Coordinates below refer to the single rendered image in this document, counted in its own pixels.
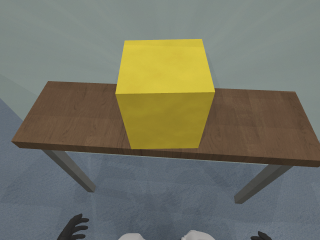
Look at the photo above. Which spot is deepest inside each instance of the robot left hand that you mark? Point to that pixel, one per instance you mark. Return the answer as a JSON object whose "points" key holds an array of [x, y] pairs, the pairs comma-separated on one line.
{"points": [[70, 228]]}

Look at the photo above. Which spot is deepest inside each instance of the table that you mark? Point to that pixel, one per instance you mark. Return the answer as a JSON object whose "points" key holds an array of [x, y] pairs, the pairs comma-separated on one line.
{"points": [[243, 125]]}

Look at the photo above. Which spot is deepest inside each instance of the carton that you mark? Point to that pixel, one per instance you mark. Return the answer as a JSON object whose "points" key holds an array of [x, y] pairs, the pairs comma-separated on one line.
{"points": [[164, 92]]}

